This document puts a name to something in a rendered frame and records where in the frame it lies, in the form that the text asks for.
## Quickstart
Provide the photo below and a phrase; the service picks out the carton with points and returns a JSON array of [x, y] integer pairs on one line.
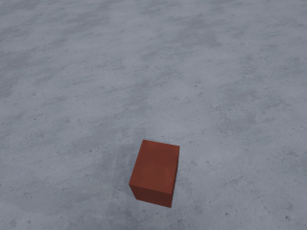
[[154, 175]]

